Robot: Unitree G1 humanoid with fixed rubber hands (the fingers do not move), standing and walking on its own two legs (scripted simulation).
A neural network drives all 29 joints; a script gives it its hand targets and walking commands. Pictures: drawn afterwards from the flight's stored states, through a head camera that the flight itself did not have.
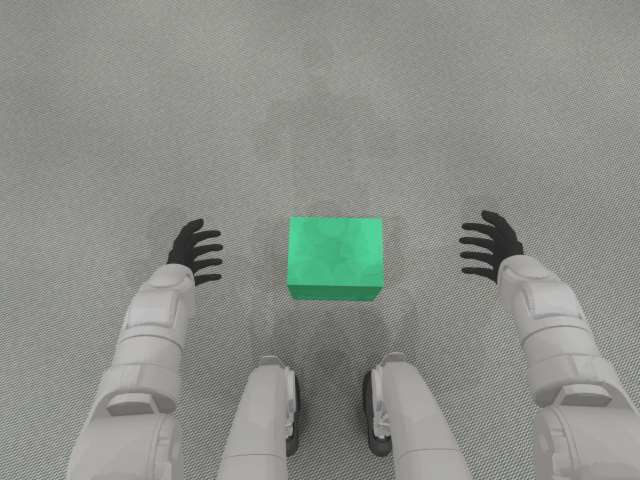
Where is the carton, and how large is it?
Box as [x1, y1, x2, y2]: [287, 217, 383, 300]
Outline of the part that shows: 290,217 287,285 293,298 373,300 383,286 381,219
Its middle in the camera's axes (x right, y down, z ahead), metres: +0.04 +0.05 +1.02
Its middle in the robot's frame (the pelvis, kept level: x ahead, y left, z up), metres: +0.50 -0.02 -0.57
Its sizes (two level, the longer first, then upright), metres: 0.227 0.171 0.206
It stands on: the floor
